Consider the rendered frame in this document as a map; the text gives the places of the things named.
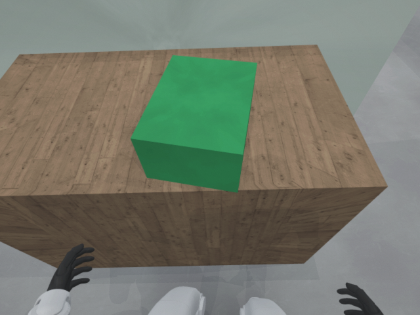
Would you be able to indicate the robot right hand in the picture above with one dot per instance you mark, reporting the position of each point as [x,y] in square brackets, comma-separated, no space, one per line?
[363,301]

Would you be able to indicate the pedestal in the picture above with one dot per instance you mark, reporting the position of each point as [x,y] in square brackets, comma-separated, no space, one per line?
[69,173]

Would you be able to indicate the right robot thigh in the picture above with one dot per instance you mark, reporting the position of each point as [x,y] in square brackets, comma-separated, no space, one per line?
[259,306]

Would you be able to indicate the robot left hand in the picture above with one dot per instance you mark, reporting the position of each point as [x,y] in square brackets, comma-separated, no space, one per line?
[64,274]

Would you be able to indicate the robot left forearm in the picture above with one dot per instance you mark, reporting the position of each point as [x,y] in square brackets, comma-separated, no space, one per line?
[52,302]

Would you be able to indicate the left robot thigh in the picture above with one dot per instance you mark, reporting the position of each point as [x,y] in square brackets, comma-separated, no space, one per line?
[180,301]

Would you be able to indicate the robot thigh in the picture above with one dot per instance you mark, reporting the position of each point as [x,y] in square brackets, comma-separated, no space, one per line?
[180,301]
[259,306]

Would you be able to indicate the carton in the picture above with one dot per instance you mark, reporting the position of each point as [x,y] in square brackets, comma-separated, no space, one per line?
[194,128]

